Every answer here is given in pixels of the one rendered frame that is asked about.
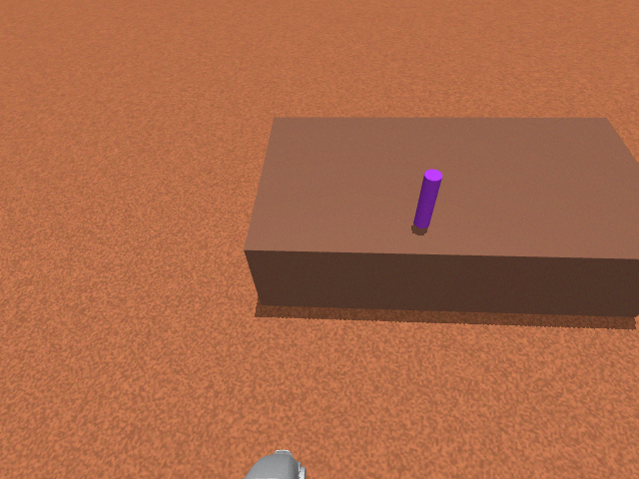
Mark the can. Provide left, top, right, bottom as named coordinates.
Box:
left=414, top=169, right=442, bottom=229

